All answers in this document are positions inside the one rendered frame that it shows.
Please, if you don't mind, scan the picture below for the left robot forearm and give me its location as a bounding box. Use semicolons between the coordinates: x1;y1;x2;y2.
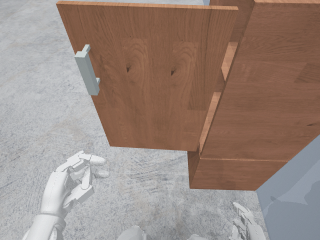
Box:
21;213;66;240

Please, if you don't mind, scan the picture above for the robot left thigh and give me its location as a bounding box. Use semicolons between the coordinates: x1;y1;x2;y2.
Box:
117;228;147;240

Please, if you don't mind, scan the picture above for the robot left shin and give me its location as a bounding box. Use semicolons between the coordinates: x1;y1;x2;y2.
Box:
131;225;141;230

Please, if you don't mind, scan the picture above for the left robot hand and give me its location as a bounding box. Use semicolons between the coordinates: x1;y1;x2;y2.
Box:
40;150;111;219

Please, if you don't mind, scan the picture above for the right robot hand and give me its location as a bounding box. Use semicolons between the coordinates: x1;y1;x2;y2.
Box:
229;202;267;240

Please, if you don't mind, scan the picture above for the handle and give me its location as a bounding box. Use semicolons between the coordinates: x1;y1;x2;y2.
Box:
74;44;101;96

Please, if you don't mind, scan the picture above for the cupboard door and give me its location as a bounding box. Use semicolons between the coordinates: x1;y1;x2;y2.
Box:
56;0;239;152

